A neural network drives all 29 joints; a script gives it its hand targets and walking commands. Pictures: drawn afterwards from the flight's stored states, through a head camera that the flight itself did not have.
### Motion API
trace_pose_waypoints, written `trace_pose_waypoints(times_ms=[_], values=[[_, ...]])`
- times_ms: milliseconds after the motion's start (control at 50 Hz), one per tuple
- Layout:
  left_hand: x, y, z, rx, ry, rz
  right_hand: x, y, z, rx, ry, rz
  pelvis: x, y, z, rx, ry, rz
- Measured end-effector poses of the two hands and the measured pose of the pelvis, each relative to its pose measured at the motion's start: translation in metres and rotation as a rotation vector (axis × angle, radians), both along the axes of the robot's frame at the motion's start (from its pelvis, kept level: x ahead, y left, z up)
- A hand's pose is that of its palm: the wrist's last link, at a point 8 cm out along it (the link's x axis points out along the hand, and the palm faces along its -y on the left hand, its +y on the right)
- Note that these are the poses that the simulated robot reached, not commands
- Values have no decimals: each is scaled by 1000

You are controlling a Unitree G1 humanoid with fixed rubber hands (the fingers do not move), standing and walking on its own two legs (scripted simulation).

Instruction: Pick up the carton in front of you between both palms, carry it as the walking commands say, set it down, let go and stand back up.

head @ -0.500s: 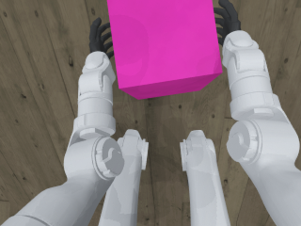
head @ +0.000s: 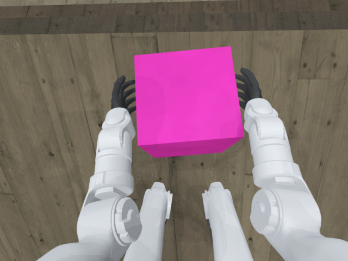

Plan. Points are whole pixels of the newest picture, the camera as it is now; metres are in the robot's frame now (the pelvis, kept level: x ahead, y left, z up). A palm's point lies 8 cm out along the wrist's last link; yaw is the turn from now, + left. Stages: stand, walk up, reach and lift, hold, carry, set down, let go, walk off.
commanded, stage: reach and lift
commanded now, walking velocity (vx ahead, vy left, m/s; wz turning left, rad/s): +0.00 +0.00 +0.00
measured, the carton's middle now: (185, 112) +0.46 +0.00 -0.12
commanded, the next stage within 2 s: hold in 1.88 s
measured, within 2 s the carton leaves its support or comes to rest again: neither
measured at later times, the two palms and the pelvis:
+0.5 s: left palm (87, 98) +0.40 +0.15 +0.11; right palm (284, 93) +0.40 -0.15 +0.11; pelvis +0.05 +0.00 +0.14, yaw -1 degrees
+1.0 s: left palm (27, 80) +0.37 +0.15 +0.23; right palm (346, 80) +0.36 -0.15 +0.22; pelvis +0.07 +0.01 +0.20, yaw -1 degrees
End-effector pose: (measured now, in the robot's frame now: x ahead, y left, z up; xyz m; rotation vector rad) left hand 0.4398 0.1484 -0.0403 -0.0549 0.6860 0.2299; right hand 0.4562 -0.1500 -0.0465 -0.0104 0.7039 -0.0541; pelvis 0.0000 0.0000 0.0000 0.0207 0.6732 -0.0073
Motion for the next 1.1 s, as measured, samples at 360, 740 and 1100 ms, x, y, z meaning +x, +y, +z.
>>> trace_pose_waypoints(times_ms=[360,740,1100], values=[[-30,2,112,-3,-5,-31,-40,2,113,4,-4,-43,35,1,101,-14,-195,1],[-58,4,222,10,-17,-82,-79,3,225,-6,-17,-79,74,7,187,-23,-504,-2],[-77,5,267,41,5,-122,-102,4,270,-38,3,-70,67,8,203,-27,-725,-3]])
